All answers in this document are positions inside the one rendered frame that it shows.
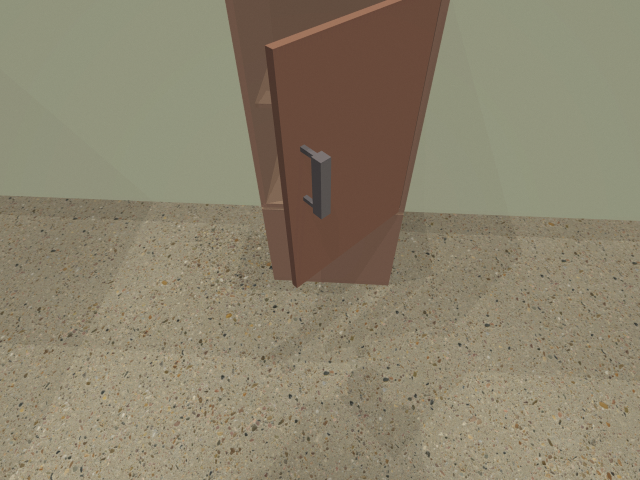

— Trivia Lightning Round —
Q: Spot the cupboard door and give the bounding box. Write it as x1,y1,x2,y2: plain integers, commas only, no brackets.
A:
265,0,441,288

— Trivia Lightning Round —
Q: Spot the handle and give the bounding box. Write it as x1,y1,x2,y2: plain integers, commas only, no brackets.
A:
300,145,331,220

